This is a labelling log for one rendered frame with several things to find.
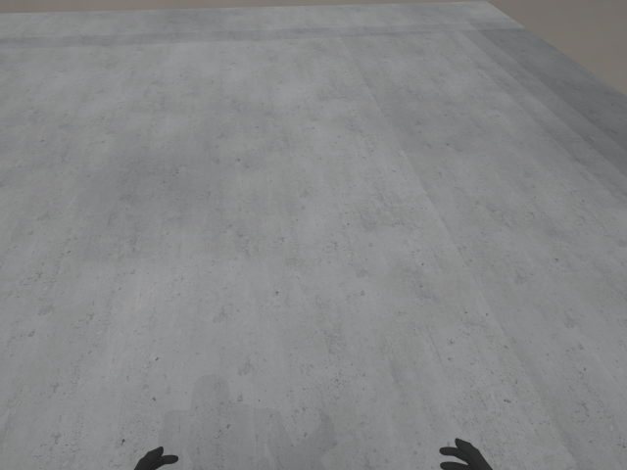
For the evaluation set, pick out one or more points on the right robot hand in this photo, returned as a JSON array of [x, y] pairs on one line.
[[465, 451]]

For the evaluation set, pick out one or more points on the left robot hand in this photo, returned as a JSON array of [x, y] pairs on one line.
[[154, 459]]

